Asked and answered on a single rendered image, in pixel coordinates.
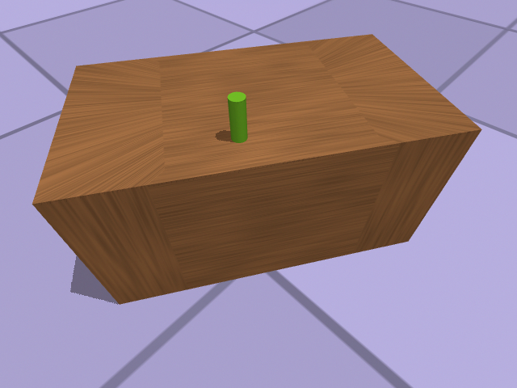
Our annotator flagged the can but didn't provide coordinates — can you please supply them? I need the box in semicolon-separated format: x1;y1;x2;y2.
228;92;248;143

